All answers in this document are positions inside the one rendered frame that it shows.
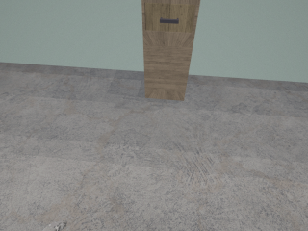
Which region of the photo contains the drawer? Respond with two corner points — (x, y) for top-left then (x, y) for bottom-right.
(145, 2), (196, 33)

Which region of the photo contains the handle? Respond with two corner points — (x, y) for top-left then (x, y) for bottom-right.
(160, 17), (179, 24)

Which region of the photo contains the cabinet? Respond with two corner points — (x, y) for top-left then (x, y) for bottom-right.
(141, 0), (201, 101)

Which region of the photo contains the left robot hand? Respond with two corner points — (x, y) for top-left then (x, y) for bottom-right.
(42, 220), (67, 231)

